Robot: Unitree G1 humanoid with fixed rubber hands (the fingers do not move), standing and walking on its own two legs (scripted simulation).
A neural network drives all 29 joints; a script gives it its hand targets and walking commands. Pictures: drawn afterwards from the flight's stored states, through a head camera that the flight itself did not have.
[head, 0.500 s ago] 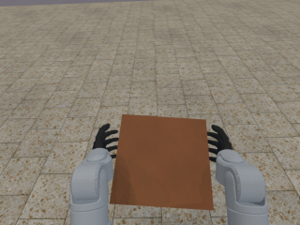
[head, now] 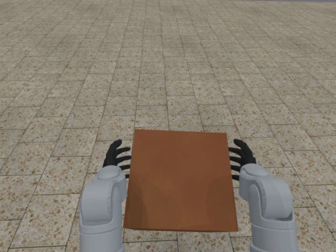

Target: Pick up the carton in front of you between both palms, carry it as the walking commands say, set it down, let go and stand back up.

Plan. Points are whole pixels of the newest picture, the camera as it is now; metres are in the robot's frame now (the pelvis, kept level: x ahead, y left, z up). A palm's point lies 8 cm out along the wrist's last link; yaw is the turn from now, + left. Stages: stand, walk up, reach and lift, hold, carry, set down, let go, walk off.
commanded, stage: carry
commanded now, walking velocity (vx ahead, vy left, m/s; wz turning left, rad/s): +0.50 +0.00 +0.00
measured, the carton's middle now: (176, 187) +0.29 +0.01 +0.00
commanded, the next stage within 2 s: none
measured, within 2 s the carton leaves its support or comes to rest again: neither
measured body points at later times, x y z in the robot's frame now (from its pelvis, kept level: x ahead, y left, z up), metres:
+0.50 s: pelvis +0.31 +0.00 -0.01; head +0.29 +0.00 +0.44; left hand +0.58 +0.16 +0.09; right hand +0.59 -0.13 +0.08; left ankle +0.10 +0.08 -0.72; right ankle +0.44 -0.09 -0.73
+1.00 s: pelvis +0.59 +0.04 +0.00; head +0.60 +0.06 +0.45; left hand +0.87 +0.20 +0.10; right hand +0.88 -0.09 +0.10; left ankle +0.67 +0.12 -0.73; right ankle +0.47 -0.08 -0.70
